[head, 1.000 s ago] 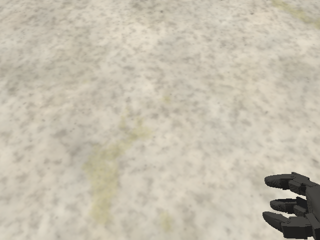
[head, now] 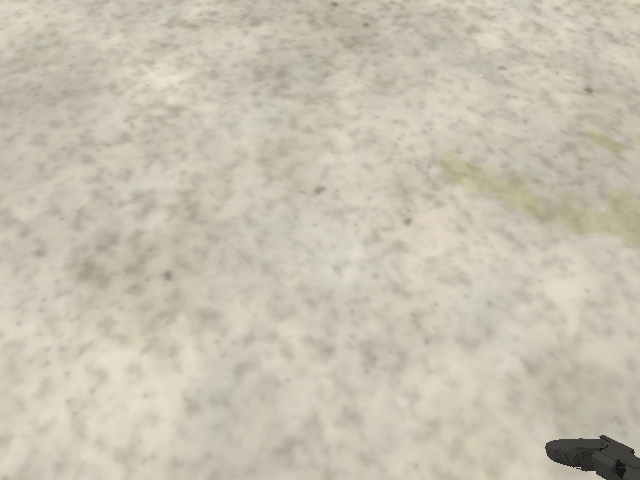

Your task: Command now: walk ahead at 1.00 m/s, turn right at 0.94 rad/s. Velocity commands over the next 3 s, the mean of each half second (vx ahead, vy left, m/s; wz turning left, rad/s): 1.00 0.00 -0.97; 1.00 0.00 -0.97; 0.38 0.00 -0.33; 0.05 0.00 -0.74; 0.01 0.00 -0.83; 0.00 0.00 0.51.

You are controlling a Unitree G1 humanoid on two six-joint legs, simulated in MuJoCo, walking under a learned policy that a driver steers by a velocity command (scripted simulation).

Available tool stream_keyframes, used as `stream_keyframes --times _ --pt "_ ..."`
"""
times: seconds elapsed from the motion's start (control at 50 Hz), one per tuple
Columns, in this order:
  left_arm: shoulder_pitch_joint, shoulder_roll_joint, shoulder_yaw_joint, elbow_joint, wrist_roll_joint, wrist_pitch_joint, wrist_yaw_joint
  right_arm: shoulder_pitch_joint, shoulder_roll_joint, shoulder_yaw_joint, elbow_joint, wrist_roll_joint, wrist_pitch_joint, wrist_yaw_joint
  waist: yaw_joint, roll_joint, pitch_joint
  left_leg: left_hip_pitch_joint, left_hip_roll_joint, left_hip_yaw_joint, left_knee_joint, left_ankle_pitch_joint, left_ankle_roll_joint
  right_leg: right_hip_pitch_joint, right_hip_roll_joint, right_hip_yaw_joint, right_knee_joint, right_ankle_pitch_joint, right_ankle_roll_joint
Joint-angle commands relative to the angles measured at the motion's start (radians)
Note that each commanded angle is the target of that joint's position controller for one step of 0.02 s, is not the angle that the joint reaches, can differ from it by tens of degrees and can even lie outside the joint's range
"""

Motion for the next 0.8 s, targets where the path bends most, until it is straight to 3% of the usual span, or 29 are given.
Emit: stream_keyframes --times 0.02,0.06,0.1,0.12,0.18,0.22,0.24,0.28,0.3,0.32,0.34,0.36,0.38,0.4,0.42,0.44,0.46,0.5,0.52,0.58,0.6,0.64,0.7,0.72,0.74,0.76,0.78,0.8 --pt "-0.128 0.058 -0.008 -0.124 0.026 0.004 -0.020 0.236 -0.119 -0.066 0.023 -0.001 0.004 -0.004 -0.157 0.070 -0.117 0.569 0.324 -0.462 -0.354 -0.278 0.147 -0.554 -0.141 -0.060 0.190 0.119 0.016" --pt "-0.167 0.007 -0.020 -0.155 0.042 0.031 -0.047 0.296 -0.090 -0.059 0.091 0.014 -0.011 -0.002 -0.125 0.123 -0.038 0.466 0.276 -0.276 -0.375 -0.072 0.125 -0.548 -0.187 -0.063 0.160 0.117 0.029" --pt "-0.222 -0.029 -0.035 -0.199 0.039 0.052 -0.059 0.318 -0.065 -0.055 0.133 0.037 -0.027 0.012 -0.099 0.132 -0.013 0.450 0.268 -0.151 -0.403 0.089 0.103 -0.594 -0.210 -0.079 0.143 0.133 0.032" --pt "-0.258 -0.033 -0.041 -0.225 0.040 0.056 -0.065 0.312 -0.065 -0.055 0.140 0.040 -0.033 0.016 -0.092 0.130 -0.001 0.426 0.257 -0.082 -0.422 0.171 0.095 -0.597 -0.210 -0.097 0.118 0.172 0.034" --pt "-0.344 -0.027 -0.055 -0.278 0.034 0.057 -0.080 0.262 -0.089 -0.060 0.152 0.033 -0.046 0.018 -0.057 0.126 0.051 0.356 0.209 0.103 -0.480 0.300 0.077 -0.556 -0.204 -0.146 -0.046 0.336 0.034" --pt "-0.419 -0.022 -0.063 -0.296 0.034 0.056 -0.093 0.277 -0.113 -0.065 0.170 0.032 -0.047 0.016 -0.066 0.079 0.102 0.348 0.177 0.203 -0.520 0.379 0.058 -0.483 -0.179 -0.227 -0.233 0.407 0.012" --pt "-0.451 -0.027 -0.067 -0.298 0.032 0.053 -0.098 0.308 -0.127 -0.067 0.182 0.032 -0.046 0.014 -0.080 0.067 0.115 0.365 0.163 0.243 -0.514 0.508 0.043 -0.434 -0.150 -0.283 -0.309 0.416 -0.007" --pt "-0.436 -0.013 -0.064 -0.284 0.033 0.048 -0.096 0.359 -0.178 -0.078 0.190 0.032 -0.037 0.004 -0.062 0.094 0.073 0.459 0.175 0.276 -0.402 0.989 0.025 -0.319 -0.071 -0.354 -0.381 0.384 -0.045" --pt "-0.383 0.005 -0.058 -0.266 0.033 0.045 -0.090 0.367 -0.210 -0.086 0.188 0.033 -0.024 -0.006 -0.025 0.125 0.027 0.505 0.195 0.275 -0.302 1.168 0.018 -0.253 -0.038 -0.362 -0.396 0.342 -0.063" --pt "-0.271 0.033 -0.044 -0.234 0.032 0.041 -0.081 0.352 -0.237 -0.094 0.181 0.029 -0.006 -0.014 0.042 0.142 -0.037 0.509 0.218 0.268 -0.138 1.273 0.020 -0.128 -0.009 -0.353 -0.402 0.295 -0.082" --pt "-0.082 0.071 -0.023 -0.179 0.031 0.037 -0.069 0.306 -0.260 -0.101 0.163 0.025 0.011 -0.019 0.135 0.157 -0.121 0.449 0.244 0.245 0.093 1.303 0.035 0.072 0.009 -0.315 -0.410 0.252 -0.114" --pt "0.125 0.114 0.009 -0.104 0.028 0.031 -0.046 0.267 -0.255 -0.102 0.141 0.019 0.024 -0.012 0.210 0.114 -0.200 0.277 0.225 0.231 0.421 1.069 0.044 0.351 0.010 -0.235 -0.486 0.222 -0.149" --pt "0.082 0.177 0.046 -0.091 -0.008 0.046 -0.016 0.242 -0.173 -0.091 0.128 0.012 0.024 0.008 0.145 -0.108 -0.148 -0.010 0.013 0.226 0.826 -0.014 0.021 0.484 -0.090 -0.039 -0.555 0.167 -0.175" --pt "-0.008 0.305 0.063 -0.151 0.038 0.066 -0.017 0.322 -0.128 -0.069 -0.005 0.030 0.004 0.011 0.010 -0.223 -0.300 -0.382 -0.063 0.062 1.134 -0.313 -0.027 0.740 -0.341 0.529 -0.681 0.214 -0.394" --pt "0.039 0.261 0.064 -0.176 0.033 0.072 -0.001 0.212 -0.171 -0.063 -0.033 0.027 -0.024 0.012 0.082 -0.014 -0.339 -0.462 -0.020 -0.091 1.093 -0.226 -0.019 0.709 -0.380 0.683 -0.853 0.023 -0.404" --pt "0.013 0.203 0.052 -0.141 0.026 0.062 0.010 0.180 -0.165 -0.056 -0.032 0.028 -0.038 0.012 0.027 0.073 -0.146 -0.454 0.033 -0.104 0.953 -0.179 -0.008 0.509 -0.363 0.631 -0.922 0.007 -0.355" --pt "-0.013 0.159 0.039 -0.118 0.022 0.045 0.014 0.163 -0.155 -0.052 -0.031 0.019 -0.034 0.010 -0.037 0.127 -0.048 -0.375 0.070 -0.100 0.826 -0.176 -0.011 0.325 -0.315 0.539 -0.932 0.098 -0.312" --pt "-0.071 0.116 0.018 -0.120 0.022 0.010 0.021 0.207 -0.143 -0.046 -0.008 -0.016 0.012 0.009 -0.123 0.144 0.019 -0.218 0.103 -0.100 0.701 -0.224 -0.036 0.062 -0.230 0.386 -0.934 0.246 -0.280" --pt "-0.073 0.101 0.010 -0.118 0.017 -0.003 0.016 0.203 -0.134 -0.045 -0.012 -0.019 0.033 0.010 -0.139 0.135 0.031 -0.174 0.116 -0.092 0.628 -0.256 -0.049 -0.028 -0.200 0.344 -0.946 0.259 -0.274" --pt "-0.091 0.112 0.017 -0.119 0.013 -0.027 0.006 0.029 -0.074 -0.021 -0.091 -0.002 0.044 0.027 -0.117 0.083 0.081 -0.042 0.118 -0.043 0.324 -0.042 -0.064 -0.238 -0.109 0.246 -0.996 0.261 -0.230" --pt "-0.090 0.116 0.022 -0.120 0.013 -0.029 0.002 -0.016 -0.057 -0.013 -0.106 0.012 0.042 0.034 -0.098 0.059 0.078 0.025 0.102 -0.035 0.216 0.085 -0.060 -0.267 -0.084 0.226 -1.000 0.274 -0.202" --pt "-0.067 0.130 0.032 -0.112 0.004 -0.032 -0.009 -0.048 -0.060 -0.013 -0.106 0.035 0.038 0.039 -0.061 0.028 0.044 0.135 0.061 -0.024 0.078 0.258 -0.044 -0.236 -0.083 0.226 -0.983 0.370 -0.159" --pt "-0.016 0.147 0.042 -0.097 0.002 -0.023 -0.005 -0.041 -0.113 -0.031 -0.100 0.039 0.033 0.032 -0.043 0.001 0.000 0.188 0.019 -0.044 -0.054 0.217 -0.021 -0.040 -0.117 0.281 -0.863 0.527 -0.107" --pt "-0.015 0.166 0.046 -0.096 0.007 -0.021 -0.002 0.023 -0.146 -0.045 -0.080 0.038 0.030 0.023 -0.073 0.005 -0.048 0.260 -0.014 -0.039 -0.069 0.126 -0.013 0.013 -0.116 0.287 -0.758 0.654 -0.085" --pt "-0.035 0.192 0.050 -0.094 0.012 -0.020 -0.006 0.167 -0.183 -0.065 -0.045 0.036 0.024 0.011 -0.162 0.039 -0.135 0.421 -0.036 -0.019 -0.086 0.039 -0.003 0.016 -0.087 0.251 -0.559 0.748 -0.058" --pt "-0.078 0.168 0.041 -0.103 0.014 -0.030 -0.010 0.376 -0.234 -0.089 -0.003 0.024 0.018 -0.009 -0.276 0.058 -0.232 0.668 0.028 -0.055 -0.053 -0.066 0.016 -0.112 -0.043 0.203 -0.281 0.698 -0.030" --pt "-0.091 0.007 -0.001 -0.147 0.004 -0.043 -0.003 0.547 -0.316 -0.112 0.021 -0.014 0.012 -0.027 -0.306 0.277 -0.351 0.898 0.315 -0.405 -0.149 -0.491 0.058 -0.349 0.046 0.103 0.084 0.094 -0.016" --pt "-0.008 -0.020 -0.026 -0.207 -0.019 -0.041 -0.004 0.419 -0.358 -0.124 0.008 -0.011 0.019 -0.016 -0.167 0.516 -0.398 0.880 0.475 -0.947 -0.395 -0.655 0.128 -0.548 0.049 0.010 0.243 -0.110 -0.009"
Next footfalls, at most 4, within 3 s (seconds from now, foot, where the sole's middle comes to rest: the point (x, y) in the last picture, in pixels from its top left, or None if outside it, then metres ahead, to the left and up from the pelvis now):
0.38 right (399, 461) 0.50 -0.10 -0.76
0.76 left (412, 282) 0.93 -0.13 -0.76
1.18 right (592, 283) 0.97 -0.57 -0.76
1.62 left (569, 212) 1.20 -0.55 -0.76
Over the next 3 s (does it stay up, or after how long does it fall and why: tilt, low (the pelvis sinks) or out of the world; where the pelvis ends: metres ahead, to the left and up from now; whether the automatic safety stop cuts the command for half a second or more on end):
stays up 1.02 -0.55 0.02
